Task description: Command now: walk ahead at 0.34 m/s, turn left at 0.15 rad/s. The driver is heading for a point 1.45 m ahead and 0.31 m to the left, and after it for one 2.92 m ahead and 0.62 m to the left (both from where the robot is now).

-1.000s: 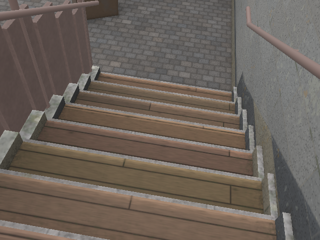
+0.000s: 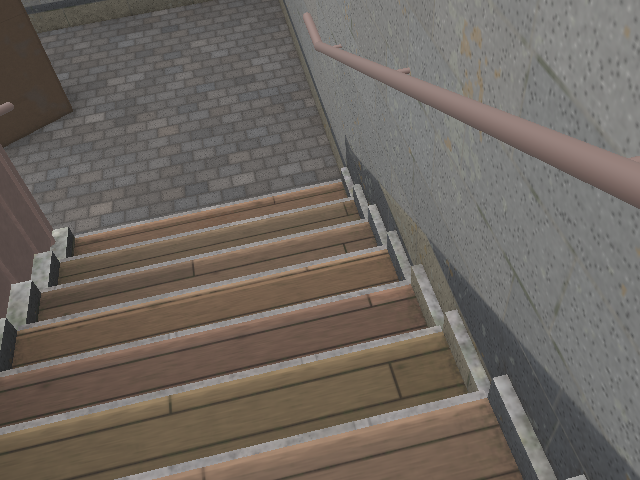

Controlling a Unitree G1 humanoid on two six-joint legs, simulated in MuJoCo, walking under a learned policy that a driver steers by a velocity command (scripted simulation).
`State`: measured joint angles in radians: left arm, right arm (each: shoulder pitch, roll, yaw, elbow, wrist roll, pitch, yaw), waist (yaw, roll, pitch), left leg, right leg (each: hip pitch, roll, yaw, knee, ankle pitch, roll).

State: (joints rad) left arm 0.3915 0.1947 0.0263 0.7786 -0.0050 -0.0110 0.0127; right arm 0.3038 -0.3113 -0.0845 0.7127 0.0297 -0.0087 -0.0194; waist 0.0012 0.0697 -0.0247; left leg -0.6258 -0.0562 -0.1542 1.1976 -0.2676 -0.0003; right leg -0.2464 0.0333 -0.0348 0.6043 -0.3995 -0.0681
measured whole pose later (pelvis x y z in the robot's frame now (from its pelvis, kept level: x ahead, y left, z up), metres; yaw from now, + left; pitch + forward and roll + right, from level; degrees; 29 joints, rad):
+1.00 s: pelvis +0.55 +0.07 -0.33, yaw +21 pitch +0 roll +1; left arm 0.42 0.22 0.06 0.87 -0.02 -0.04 -0.04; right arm 0.31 -0.23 -0.04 0.81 0.05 -0.04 -0.04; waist 0.05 0.04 -0.03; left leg -0.54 -0.08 -0.12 1.92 -0.70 0.00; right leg -0.39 0.09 0.05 0.70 -0.30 -0.07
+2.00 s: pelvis +1.09 +0.18 -0.56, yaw +4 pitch +2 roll +4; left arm 0.00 0.27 0.03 0.72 -0.01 -0.09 -0.05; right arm 0.54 -0.20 -0.03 0.98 0.01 -0.06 -0.04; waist -0.17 -0.05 0.00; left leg -0.11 -0.09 -0.09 0.92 -0.84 0.02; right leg -0.51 -0.08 0.13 0.40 0.28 -0.01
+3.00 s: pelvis +1.47 +0.30 -0.79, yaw +24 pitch -1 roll +0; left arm 0.23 0.17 0.01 0.68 0.01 0.05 0.07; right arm 0.28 -0.15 0.02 0.84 -0.04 0.05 -0.05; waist 0.03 -0.06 -0.01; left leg -0.35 -0.09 -0.01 0.61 -0.25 0.08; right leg -0.70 -0.01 0.17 1.24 -0.18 0.08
